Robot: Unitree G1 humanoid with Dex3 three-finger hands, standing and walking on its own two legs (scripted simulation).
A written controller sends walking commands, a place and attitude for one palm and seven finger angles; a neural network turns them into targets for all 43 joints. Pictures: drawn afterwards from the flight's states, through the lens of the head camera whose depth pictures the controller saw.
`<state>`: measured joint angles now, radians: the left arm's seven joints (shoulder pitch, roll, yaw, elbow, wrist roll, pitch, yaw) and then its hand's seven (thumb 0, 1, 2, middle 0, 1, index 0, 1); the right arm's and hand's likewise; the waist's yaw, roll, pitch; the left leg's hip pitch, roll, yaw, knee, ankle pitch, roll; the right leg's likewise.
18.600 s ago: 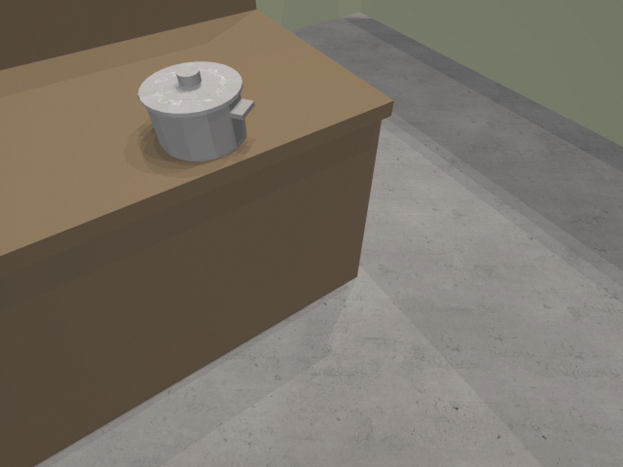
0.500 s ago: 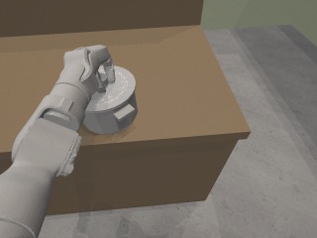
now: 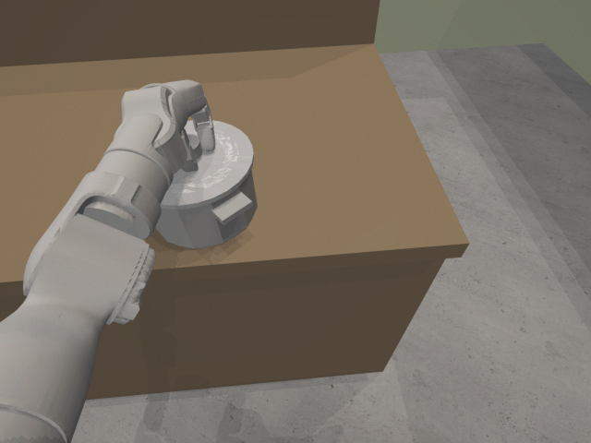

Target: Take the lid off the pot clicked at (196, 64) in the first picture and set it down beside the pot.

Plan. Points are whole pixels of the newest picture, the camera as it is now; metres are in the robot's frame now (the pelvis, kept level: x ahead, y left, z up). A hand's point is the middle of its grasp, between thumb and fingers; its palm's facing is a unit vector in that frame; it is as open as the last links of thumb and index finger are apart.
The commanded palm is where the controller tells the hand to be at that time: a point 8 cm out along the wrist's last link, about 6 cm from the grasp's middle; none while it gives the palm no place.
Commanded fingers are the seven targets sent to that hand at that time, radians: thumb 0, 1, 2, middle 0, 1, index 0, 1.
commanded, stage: close the fingers and squeeze the knob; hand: left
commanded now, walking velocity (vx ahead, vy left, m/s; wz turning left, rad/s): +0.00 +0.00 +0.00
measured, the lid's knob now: (186, 148) +0.50 +0.14 +0.14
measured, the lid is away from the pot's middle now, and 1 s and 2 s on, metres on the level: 0.00 0.01 0.01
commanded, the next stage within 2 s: lift the lid straight up in 0.14 s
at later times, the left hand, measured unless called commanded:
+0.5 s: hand (183, 144) +0.48 +0.13 +0.16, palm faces -0.39 -0.10 -0.92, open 6.4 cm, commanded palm +0.47 +0.14 +0.24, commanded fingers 0.00 0.78 0.68 -0.95 -1.04 -1.04 -1.08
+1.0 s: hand (174, 128) +0.47 +0.14 +0.20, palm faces -0.35 -0.11 -0.93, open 6.3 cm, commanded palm +0.47 +0.14 +0.28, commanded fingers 0.00 0.79 0.68 -0.95 -1.04 -1.04 -1.08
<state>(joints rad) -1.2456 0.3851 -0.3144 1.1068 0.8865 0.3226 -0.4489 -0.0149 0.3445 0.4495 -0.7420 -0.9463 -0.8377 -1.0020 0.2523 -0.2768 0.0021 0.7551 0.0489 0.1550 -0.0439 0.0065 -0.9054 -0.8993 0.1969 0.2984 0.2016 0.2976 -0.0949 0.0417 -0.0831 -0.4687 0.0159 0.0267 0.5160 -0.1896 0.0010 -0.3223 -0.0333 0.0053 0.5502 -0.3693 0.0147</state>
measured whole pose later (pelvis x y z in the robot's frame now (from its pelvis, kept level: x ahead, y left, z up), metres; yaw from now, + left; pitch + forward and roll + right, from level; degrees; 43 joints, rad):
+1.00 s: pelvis +0.00 -0.01 +0.00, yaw +0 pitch +6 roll +1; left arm -1.22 0.40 -0.30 0.99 0.87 0.34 -0.49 0.01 0.34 0.47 -0.74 -0.93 -0.86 -0.98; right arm 0.18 -0.28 0.01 0.73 0.05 0.09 -0.05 0.01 -0.91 -0.90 0.20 0.30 0.20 0.30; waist -0.06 0.06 -0.07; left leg -0.40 0.01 0.02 0.48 -0.18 0.00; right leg -0.26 -0.04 0.00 0.53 -0.37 0.01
